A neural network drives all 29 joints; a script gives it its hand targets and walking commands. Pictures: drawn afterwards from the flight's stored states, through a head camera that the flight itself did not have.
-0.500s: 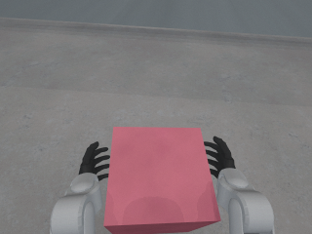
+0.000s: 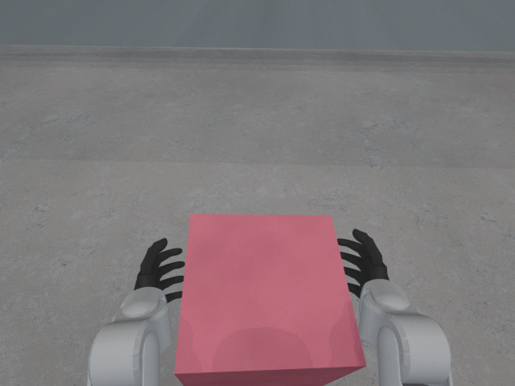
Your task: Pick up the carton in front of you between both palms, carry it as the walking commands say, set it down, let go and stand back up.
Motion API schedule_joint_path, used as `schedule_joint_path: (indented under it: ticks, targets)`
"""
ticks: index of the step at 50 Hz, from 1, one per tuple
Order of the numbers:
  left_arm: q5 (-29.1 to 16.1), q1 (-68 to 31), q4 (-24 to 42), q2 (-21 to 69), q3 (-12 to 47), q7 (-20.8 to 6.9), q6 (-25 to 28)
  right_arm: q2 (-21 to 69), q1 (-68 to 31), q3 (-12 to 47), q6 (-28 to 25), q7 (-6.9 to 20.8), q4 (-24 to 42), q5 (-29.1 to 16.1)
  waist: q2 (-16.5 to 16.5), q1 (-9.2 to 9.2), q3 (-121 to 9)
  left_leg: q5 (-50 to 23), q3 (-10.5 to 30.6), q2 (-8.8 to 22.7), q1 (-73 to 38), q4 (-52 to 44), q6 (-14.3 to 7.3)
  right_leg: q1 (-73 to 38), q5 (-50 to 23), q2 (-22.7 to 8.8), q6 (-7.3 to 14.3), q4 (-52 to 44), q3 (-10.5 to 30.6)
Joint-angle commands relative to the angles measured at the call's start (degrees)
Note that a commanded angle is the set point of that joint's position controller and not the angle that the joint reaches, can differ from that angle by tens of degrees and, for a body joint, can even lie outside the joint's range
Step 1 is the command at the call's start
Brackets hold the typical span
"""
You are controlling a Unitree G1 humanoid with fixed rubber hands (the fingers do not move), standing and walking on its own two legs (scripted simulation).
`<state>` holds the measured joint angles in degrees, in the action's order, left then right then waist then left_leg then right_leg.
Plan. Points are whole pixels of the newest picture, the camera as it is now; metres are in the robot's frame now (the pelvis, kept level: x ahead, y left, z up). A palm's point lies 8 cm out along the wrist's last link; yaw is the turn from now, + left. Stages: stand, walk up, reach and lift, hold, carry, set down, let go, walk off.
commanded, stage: carry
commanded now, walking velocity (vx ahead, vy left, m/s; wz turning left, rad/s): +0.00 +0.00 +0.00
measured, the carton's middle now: (258, 310) +0.26 +0.00 +0.00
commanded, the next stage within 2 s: hold in 1.60 s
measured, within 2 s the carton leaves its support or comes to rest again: neither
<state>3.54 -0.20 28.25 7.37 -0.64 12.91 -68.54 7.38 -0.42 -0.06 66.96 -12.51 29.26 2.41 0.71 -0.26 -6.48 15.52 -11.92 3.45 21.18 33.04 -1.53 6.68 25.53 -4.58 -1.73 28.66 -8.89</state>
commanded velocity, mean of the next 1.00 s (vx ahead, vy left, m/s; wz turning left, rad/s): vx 0.00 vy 0.00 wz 0.00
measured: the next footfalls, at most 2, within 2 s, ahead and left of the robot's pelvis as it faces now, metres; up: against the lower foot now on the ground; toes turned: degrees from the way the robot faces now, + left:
none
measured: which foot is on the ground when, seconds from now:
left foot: down 0.00-1.00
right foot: down 0.00-1.00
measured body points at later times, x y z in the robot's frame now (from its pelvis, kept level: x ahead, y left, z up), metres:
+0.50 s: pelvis -0.05 +0.00 +0.00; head -0.06 +0.00 +0.45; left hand +0.23 +0.15 +0.05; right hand +0.24 -0.15 +0.06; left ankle +0.02 +0.10 -0.73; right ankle -0.12 -0.11 -0.73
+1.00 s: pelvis -0.06 -0.01 +0.00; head -0.06 -0.01 +0.45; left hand +0.23 +0.14 +0.03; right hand +0.24 -0.17 +0.04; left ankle +0.02 +0.10 -0.73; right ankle -0.12 -0.11 -0.73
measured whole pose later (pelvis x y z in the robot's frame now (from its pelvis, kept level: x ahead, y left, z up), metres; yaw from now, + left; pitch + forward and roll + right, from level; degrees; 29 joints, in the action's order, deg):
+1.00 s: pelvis -0.06 -0.01 +0.00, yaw +0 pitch +2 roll +0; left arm 12.5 -10.3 -6.2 7.8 -7.4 3.7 -42.4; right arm 8.1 -11.8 -9.1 39.5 -2.4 -6.6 12.7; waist 0.2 0.1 -2.5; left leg 7.9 -11.1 5.3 23.1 29.5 -1.2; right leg 11.4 22.0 -2.9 0.6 31.8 -9.7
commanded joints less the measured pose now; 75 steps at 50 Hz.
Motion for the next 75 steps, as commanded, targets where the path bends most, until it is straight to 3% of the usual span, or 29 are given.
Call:
schedule_joint_path:
  ticks: [1, 8, 15, 25, 36, 40, 45, 57, 75]
  targets:
    - [-15.7, -21.7, 8.5, 45.8, 30.8, -8.7, 2.0, 48.0, -16.5, 29.9, 0.0, 8.1, 3.0, -13.3, 0.9, 0.16, -11.7, -29.1, 5.0, 5.6, -11.4, -0.2, -0.6, 0.3, -37.7, -5.7, 0.4, -1.0, 2.3]
    - [-14.2, -23.4, 3.9, 44.1, 31.9, -11.9, 2.9, 46.5, -18.8, 30.5, -0.9, 11.8, -2.0, -12.4, -0.3, 0.15, -8.7, -26.0, 6.1, 6.2, -10.8, -2.7, -0.6, 2.8, -25.7, -5.0, 0.8, -3.2, 2.8]
    - [-13.0, -29.4, -3.9, 45.2, 30.6, -16.0, 7.8, 48.3, -23.4, 28.7, -5.7, 15.6, -11.0, -10.4, -0.4, 0.15, -7.4, -18.4, 6.7, 6.3, -10.9, -5.7, -0.3, 5.5, -16.0, -4.9, 1.4, -5.6, 3.5]
    - [-9.8, -34.7, -18.3, 50.6, 27.7, -21.5, 17.4, 53.2, -27.0, 25.0, -15.5, 21.1, -25.5, -6.7, -0.8, 0.05, -9.0, -16.4, 7.0, 6.5, -11.0, -6.9, 0.1, 6.5, -12.4, -4.4, 2.1, -5.8, 4.0]
    - [-5.4, -40.6, -30.1, 49.4, 23.6, -24.5, 31.3, 52.1, -33.0, 20.6, -29.1, 24.9, -39.2, -2.3, -1.2, 0.15, -11.3, -18.0, 6.8, 6.7, -11.1, -6.3, 0.0, 5.8, -14.2, -4.2, 2.9, -4.3, 4.1]
    - [-6.0, -42.1, -30.3, 50.8, 25.4, -25.0, 33.6, 53.4, -33.9, 22.1, -31.3, 25.3, -39.5, -2.5, -1.3, 0.17, -12.7, -19.5, 6.5, 6.7, -11.8, -5.8, -0.1, 5.3, -16.1, -4.1, 3.1, -3.4, 4.1]
    - [-7.8, -40.2, -26.8, 52.4, 28.6, -24.7, 31.4, 55.1, -31.8, 25.3, -29.1, 24.9, -35.6, -4.1, -1.0, 0.2, -14.0, -21.6, 6.2, 6.7, -12.0, -4.9, -0.2, 4.6, -19.1, -4.2, 2.9, -2.2, 4.0]
    - [-6.7, -39.7, -27.6, 50.8, 26.1, -24.3, 29.3, 53.6, -31.9, 23.4, -26.9, 24.5, -35.9, -3.4, -0.5, 0.15, -11.0, -17.7, 6.2, 6.5, -10.0, -5.4, 0.4, 6.3, -16.9, -4.5, 3.2, -3.6, 4.5]
    - [-6.9, -40.2, -28.5, 51.8, 25.8, -24.7, 29.2, 54.6, -32.2, 23.1, -26.7, 24.8, -36.9, -3.3, -0.4, 0.23, -11.7, -18.8, 5.6, 6.5, -10.2, -4.8, 0.7, 6.0, -19.6, -4.5, 3.5, -3.0, 4.4]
